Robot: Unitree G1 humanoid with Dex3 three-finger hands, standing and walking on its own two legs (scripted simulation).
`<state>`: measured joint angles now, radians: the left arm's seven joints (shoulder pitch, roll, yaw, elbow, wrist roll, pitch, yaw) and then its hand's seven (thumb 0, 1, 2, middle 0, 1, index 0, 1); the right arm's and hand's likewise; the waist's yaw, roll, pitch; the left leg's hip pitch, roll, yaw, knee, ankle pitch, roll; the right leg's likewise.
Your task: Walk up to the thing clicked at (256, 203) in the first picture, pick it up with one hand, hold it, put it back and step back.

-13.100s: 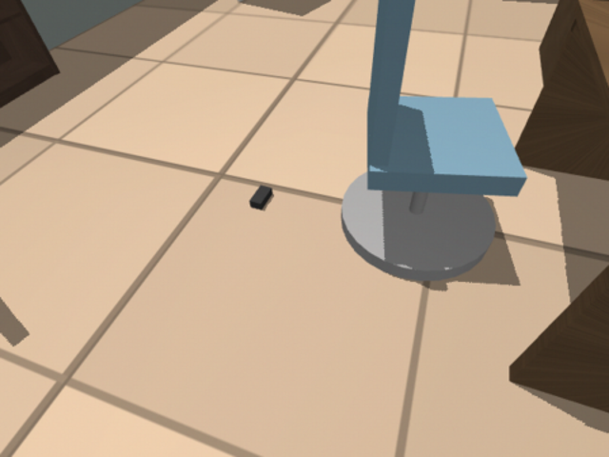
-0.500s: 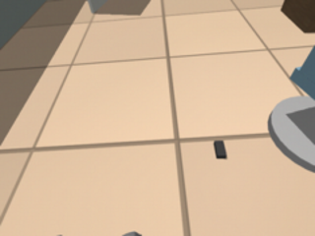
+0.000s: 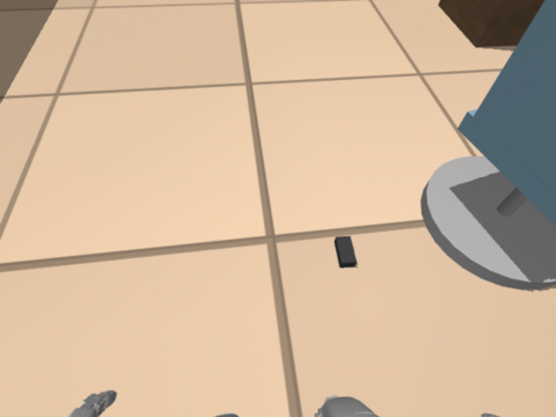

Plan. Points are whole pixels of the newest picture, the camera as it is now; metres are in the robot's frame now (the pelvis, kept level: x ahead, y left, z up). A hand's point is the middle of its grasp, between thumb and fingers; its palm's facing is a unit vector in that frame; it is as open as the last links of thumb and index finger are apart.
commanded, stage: walk up
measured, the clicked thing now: (345, 251) +0.74 -0.31 -0.74
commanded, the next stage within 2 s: none
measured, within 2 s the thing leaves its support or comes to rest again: neither
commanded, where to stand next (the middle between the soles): +0.06 -0.01 m, yaw +70 degrees
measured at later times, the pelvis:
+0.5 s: pelvis -0.02 -0.09 +0.01, yaw +26 degrees
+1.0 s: pelvis +0.01 -0.03 +0.00, yaw +48 degrees
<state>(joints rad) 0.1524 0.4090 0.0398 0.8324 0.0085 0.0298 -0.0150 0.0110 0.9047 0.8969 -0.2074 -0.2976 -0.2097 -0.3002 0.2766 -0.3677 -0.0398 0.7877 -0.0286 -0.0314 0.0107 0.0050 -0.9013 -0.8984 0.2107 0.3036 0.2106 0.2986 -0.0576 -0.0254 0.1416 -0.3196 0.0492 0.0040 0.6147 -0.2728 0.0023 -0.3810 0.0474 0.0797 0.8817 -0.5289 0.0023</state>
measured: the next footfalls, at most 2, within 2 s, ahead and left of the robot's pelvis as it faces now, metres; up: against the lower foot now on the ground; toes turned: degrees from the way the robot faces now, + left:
right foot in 0.16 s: +0.07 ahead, -0.13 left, +0.00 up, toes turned +13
left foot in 0.72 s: -0.05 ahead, +0.07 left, +0.00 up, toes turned +41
